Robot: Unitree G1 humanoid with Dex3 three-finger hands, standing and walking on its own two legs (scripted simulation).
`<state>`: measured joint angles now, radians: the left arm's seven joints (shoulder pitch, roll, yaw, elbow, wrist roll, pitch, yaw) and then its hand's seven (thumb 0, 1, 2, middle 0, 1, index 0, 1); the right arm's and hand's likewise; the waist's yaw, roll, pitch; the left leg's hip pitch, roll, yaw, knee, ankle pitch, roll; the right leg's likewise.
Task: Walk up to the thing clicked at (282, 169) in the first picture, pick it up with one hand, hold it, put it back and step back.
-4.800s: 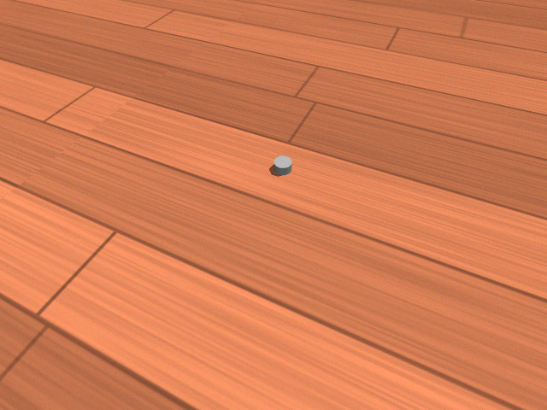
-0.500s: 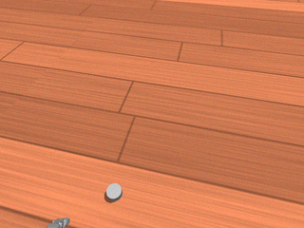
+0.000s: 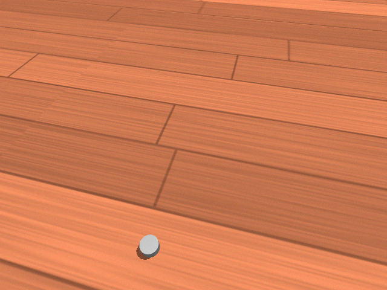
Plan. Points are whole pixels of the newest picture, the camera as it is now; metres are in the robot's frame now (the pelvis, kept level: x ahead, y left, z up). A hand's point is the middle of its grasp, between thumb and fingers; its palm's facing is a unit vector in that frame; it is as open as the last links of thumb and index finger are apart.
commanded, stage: walk up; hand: left
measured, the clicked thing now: (149, 245) +0.43 +0.26 -0.76
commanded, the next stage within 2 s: stand in 0.10 s
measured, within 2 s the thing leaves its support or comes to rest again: neither
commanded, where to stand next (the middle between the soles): +0.06 +0.00 m, yaw +1 degrees
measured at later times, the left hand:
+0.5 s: hand out of the picture +0.09 +0.25 -0.16, palm faces +0.00 -0.94 -0.34, open 7.4 cm
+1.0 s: hand out of the picture +0.10 +0.25 -0.15, palm faces +0.01 -0.94 -0.35, open 7.4 cm
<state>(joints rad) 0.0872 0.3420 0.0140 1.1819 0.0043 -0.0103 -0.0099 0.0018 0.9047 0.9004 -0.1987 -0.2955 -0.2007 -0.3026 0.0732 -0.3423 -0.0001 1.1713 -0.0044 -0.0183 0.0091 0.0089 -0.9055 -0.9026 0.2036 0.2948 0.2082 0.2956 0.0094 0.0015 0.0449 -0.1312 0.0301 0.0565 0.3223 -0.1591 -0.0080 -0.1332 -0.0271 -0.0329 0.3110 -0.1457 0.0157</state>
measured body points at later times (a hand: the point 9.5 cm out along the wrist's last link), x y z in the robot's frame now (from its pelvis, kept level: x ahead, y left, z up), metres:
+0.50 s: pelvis +0.01 +0.00 +0.00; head +0.03 +0.00 +0.45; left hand +0.09 +0.30 -0.13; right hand +0.10 -0.30 -0.13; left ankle +0.01 +0.12 -0.75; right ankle +0.02 -0.13 -0.75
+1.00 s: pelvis +0.02 -0.01 +0.00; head +0.03 -0.01 +0.45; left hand +0.09 +0.30 -0.13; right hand +0.11 -0.30 -0.13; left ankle +0.01 +0.12 -0.75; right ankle +0.02 -0.13 -0.75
